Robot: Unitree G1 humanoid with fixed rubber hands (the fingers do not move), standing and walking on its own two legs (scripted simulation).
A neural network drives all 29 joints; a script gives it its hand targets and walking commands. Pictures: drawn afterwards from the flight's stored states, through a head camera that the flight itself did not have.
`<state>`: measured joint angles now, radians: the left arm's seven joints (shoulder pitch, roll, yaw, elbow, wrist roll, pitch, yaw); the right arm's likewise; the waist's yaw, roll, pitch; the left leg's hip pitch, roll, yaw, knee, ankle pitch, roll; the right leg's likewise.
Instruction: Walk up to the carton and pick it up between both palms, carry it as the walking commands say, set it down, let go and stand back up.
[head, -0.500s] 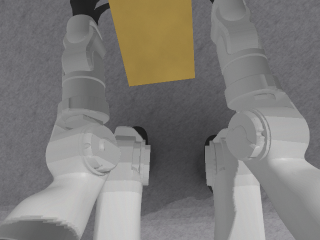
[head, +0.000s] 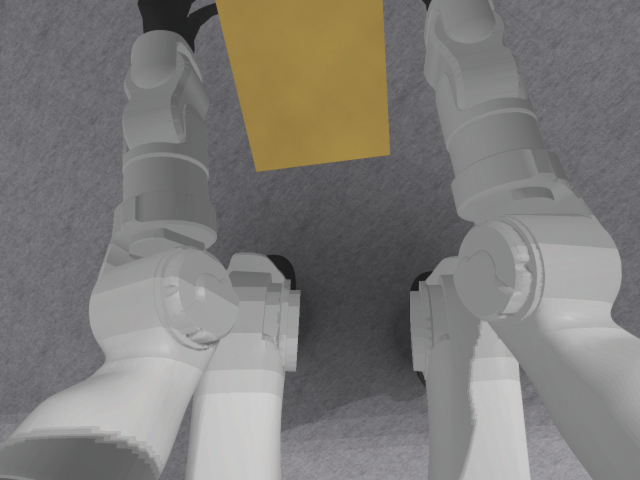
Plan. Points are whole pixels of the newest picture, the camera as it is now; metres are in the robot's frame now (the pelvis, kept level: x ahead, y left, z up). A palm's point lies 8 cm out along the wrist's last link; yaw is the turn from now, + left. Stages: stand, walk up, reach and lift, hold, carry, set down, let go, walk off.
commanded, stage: set down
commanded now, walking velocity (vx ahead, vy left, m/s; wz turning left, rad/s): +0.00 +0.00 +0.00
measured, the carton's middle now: (308, 20) +0.56 +0.05 -0.25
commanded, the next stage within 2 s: none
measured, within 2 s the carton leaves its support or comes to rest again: rests again in 0.62 s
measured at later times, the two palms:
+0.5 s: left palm (180, 49) +0.52 +0.17 -0.18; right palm (439, 13) +0.54 -0.08 -0.19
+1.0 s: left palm (170, 73) +0.49 +0.19 -0.18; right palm (482, 5) +0.54 -0.11 -0.18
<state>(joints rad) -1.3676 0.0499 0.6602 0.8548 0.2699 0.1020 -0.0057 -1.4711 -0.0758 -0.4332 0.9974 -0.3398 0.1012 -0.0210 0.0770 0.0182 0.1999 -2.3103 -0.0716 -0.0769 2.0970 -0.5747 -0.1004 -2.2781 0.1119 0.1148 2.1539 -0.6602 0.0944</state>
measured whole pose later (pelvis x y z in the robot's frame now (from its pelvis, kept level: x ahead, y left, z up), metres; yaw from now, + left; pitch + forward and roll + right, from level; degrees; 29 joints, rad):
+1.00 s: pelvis -0.02 +0.00 -0.01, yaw +0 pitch +36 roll +2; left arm -1.38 0.22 0.30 1.07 -0.09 0.01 0.13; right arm -1.52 -0.30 -0.04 1.14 0.09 0.06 -0.12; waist 0.08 0.00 0.38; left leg -2.22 -0.07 -0.08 2.12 -0.54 -0.12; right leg -2.20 0.12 0.11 2.19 -0.62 0.09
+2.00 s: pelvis +0.01 +0.00 +0.21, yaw -1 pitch +46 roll +0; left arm -1.03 0.06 0.41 0.68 0.08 0.15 0.12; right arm -1.16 -0.17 -0.27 0.85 -0.12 0.16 -0.08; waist 0.09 -0.03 -0.05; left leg -1.73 -0.03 -0.08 1.32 -0.38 -0.06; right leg -1.71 0.05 0.10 1.35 -0.45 0.06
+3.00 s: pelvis +0.08 +0.00 +0.38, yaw +0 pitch +15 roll +0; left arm 0.05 0.15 0.08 0.46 0.05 0.00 -0.06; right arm -0.03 -0.14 -0.13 0.53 -0.08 -0.01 -0.01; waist 0.05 0.01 0.01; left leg -0.57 -0.01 -0.08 0.53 -0.21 -0.04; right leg -0.54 0.01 0.09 0.55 -0.26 0.03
